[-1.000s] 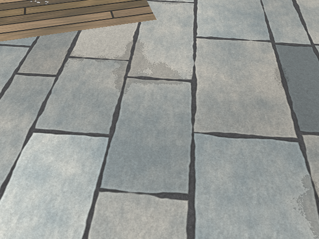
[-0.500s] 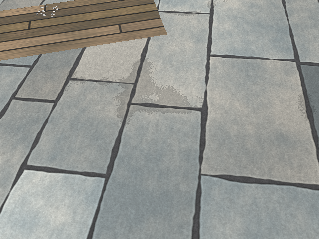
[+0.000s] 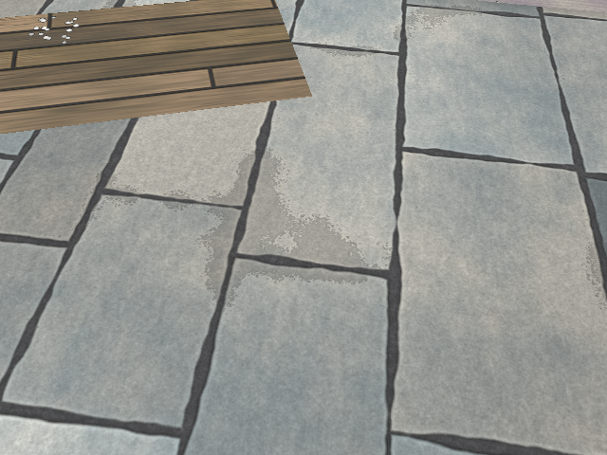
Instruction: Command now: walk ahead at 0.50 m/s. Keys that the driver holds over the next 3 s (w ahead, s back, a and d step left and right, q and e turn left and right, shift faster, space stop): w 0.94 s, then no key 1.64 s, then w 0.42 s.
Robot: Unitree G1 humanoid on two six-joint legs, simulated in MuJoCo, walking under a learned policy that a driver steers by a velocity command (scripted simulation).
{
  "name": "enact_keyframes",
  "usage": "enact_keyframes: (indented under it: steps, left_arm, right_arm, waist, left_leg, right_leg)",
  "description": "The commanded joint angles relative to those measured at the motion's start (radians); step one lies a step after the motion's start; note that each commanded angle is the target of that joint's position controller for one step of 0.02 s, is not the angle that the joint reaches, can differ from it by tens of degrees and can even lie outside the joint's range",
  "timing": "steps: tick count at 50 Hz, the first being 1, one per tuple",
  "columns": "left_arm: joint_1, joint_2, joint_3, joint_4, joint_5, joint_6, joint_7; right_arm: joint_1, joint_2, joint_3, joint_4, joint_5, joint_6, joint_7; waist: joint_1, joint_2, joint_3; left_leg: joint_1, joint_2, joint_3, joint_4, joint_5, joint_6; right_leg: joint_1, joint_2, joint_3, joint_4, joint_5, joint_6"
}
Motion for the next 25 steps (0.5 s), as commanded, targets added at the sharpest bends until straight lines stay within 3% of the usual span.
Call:
enact_keyframes:
  steps: [1,4,6,10,15,18,19,20,21,22,23,24,25]
  left_arm:
    - [0.049,0.05,0.023,-0.048,0.007,0.011,0.011]
    - [-0.03,0.058,0.03,-0.08,0.016,0.022,0.016]
    - [-0.105,0.054,0.031,-0.104,0.021,0.02,0.014]
    - [-0.241,0.03,0.02,-0.141,0.015,0.011,-0.001]
    - [-0.373,0.033,0.009,-0.191,0.004,0.001,-0.029]
    - [-0.351,0.06,0.015,-0.201,0.001,-0.009,-0.044]
    - [-0.292,0.083,0.026,-0.188,0.003,-0.012,-0.044]
    - [-0.163,0.115,0.046,-0.148,0.007,-0.013,-0.04]
    - [0.025,0.175,0.071,-0.096,0.013,-0.012,-0.032]
    - [0.168,0.275,0.096,-0.067,0.03,-0.007,-0.026]
    - [0.182,0.221,0.076,-0.061,0.02,-0.004,-0.028]
    - [0.105,0.161,0.055,-0.072,0.014,-0.006,-0.027]
    - [0.011,0.128,0.043,-0.096,0.015,-0.005,-0.026]
  right_arm:
    - [0.018,-0.08,-0.012,-0.025,-0.008,-0.017,0.003]
    - [0.073,-0.125,-0.022,0.003,-0.007,-0.02,-0.014]
    - [0.11,-0.13,-0.022,0.017,-0.004,-0.013,-0.027]
    - [0.169,-0.14,-0.02,0.038,0.007,-0.005,-0.038]
    - [0.249,-0.151,-0.027,0.083,0.015,0.015,-0.042]
    - [0.235,-0.167,-0.037,0.09,0.018,0.028,-0.048]
    - [0.212,-0.176,-0.04,0.085,0.019,0.031,-0.049]
    - [0.187,-0.169,-0.037,0.079,0.019,0.036,-0.048]
    - [0.18,-0.14,-0.024,0.064,0.01,0.037,-0.047]
    - [0.287,-0.035,0.008,0.05,0.003,0.02,-0.038]
    - [0.285,-0.031,0.014,0.062,0.01,-0.007,-0.031]
    - [0.195,-0.129,-0.012,0.038,0.039,-0.024,-0.026]
    - [0.12,-0.142,-0.014,0.015,0.047,-0.03,-0.028]
  waist:
    - [0.023,0.116,-0.055]
    - [0.019,0.087,-0.012]
    - [0.001,0.079,0.0]
    - [-0.042,0.085,0.025]
    - [-0.081,0.084,0.069]
    - [-0.045,0.106,0.048]
    - [-0.007,0.12,0.01]
    - [0.062,0.116,-0.065]
    - [0.134,0.079,-0.194]
    - [0.119,-0.137,-0.357]
    - [0.12,-0.223,-0.431]
    - [0.113,-0.16,-0.297]
    - [0.087,-0.096,-0.188]
  left_leg:
    - [0.129,0.251,-0.277,-0.3,0.08,0.164]
    - [0.135,0.25,-0.22,-0.336,0.171,0.179]
    - [0.175,0.244,-0.194,-0.341,0.202,0.167]
    - [0.215,0.218,-0.134,-0.349,0.179,0.134]
    - [0.369,0.274,-0.14,-0.294,0.181,0.132]
    - [0.431,0.305,-0.145,-0.216,0.316,0.11]
    - [0.428,0.296,-0.133,-0.151,0.468,0.098]
    - [0.398,0.254,-0.097,-0.005,0.616,0.076]
    - [0.253,0.198,-0.056,0.233,0.549,0.043]
    - [-0.165,0.045,-0.003,0.647,0.154,-0.032]
    - [-0.332,-0.024,-0.141,0.828,-0.413,-0.034]
    - [-0.423,0.044,-0.184,0.906,-0.378,-0.011]
    - [-0.426,0.101,-0.149,0.88,-0.286,0.001]
  right_leg:
    - [-0.138,-0.094,0.036,-0.029,0.094,-0.001]
    - [-0.226,-0.104,0.029,-0.151,0.207,0.026]
    - [-0.277,-0.101,0.025,-0.266,0.31,0.038]
    - [-0.246,-0.063,-0.011,-0.496,0.461,0.039]
    - [-0.277,-0.036,-0.022,-0.631,0.4,0.022]
    - [-0.199,-0.01,-0.035,-0.676,0.294,-0.016]
    - [-0.095,0.02,-0.06,-0.687,0.269,-0.033]
    - [0.087,0.056,-0.09,-0.708,0.281,-0.058]
    - [0.381,-0.003,-0.024,-0.674,0.312,-0.104]
    - [0.807,-0.268,0.4,-0.702,0.196,-0.254]
    - [0.873,-0.351,0.703,-0.864,0.115,-0.3]
    - [0.765,-0.313,0.585,-0.879,0.07,-0.243]
    - [0.607,-0.278,0.441,-0.9,0.121,-0.208]
Next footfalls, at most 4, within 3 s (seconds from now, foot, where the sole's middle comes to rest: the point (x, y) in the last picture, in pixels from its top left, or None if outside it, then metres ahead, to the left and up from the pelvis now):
0.42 right None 0.41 -0.15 -0.77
0.98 left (266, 353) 0.71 0.09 -0.77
1.40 right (363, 335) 0.77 -0.14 -0.77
2.90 right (371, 316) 0.82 -0.16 -0.77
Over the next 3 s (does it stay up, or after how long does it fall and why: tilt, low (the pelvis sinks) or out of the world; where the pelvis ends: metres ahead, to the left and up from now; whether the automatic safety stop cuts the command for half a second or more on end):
stays up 0.80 -0.07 0.00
